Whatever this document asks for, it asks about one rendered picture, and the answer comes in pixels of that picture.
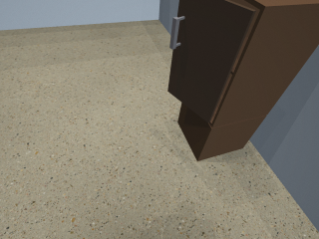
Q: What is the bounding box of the handle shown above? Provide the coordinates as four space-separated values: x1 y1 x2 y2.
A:
169 16 185 50

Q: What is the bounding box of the cupboard door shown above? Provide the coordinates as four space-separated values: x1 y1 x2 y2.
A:
167 0 256 122

